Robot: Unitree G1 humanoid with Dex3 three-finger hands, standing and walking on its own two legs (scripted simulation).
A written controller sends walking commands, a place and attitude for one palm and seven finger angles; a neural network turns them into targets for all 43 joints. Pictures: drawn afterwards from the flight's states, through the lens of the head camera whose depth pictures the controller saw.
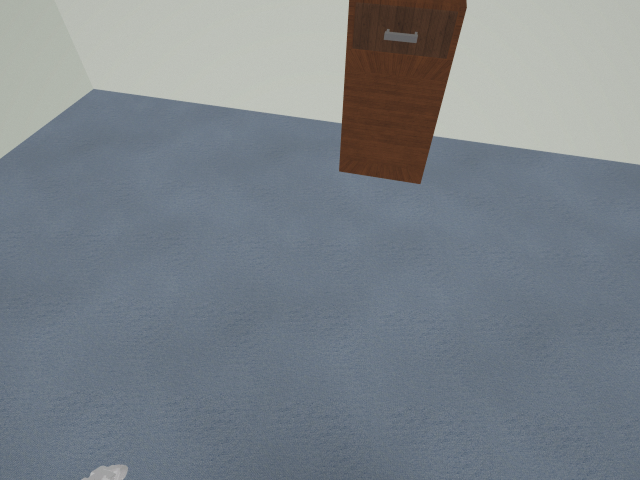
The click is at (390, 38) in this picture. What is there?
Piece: drawer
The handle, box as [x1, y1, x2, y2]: [384, 29, 417, 42]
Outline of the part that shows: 384,33 384,39 416,42 417,32 415,32 414,34 389,32 389,29 387,29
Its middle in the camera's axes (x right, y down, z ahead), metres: +0.30 -0.76 +1.43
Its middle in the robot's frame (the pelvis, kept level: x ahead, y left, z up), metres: +1.59 -0.22 -0.07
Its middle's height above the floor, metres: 0.70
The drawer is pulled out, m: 0.00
